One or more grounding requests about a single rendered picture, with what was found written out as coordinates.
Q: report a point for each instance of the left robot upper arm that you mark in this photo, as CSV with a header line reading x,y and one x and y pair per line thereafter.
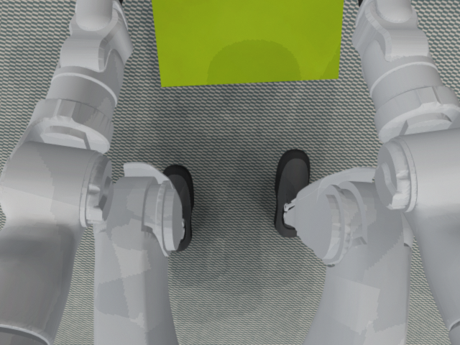
x,y
51,194

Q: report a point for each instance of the right robot upper arm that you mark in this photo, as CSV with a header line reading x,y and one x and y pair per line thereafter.
x,y
419,174

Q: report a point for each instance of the right robot forearm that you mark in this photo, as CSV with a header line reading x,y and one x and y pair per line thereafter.
x,y
401,75

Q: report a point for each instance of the left robot shin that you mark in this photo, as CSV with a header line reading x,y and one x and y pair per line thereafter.
x,y
143,169

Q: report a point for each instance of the carton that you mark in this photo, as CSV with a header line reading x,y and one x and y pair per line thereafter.
x,y
211,42

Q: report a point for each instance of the left robot forearm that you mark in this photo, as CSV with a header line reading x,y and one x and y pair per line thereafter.
x,y
85,86

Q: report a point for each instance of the robot right thigh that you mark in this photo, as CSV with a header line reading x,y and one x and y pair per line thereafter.
x,y
366,295

